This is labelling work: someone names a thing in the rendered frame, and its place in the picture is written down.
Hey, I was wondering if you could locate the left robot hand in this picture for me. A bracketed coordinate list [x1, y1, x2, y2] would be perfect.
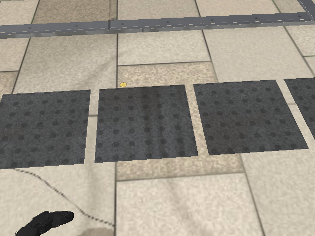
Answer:
[15, 210, 74, 236]

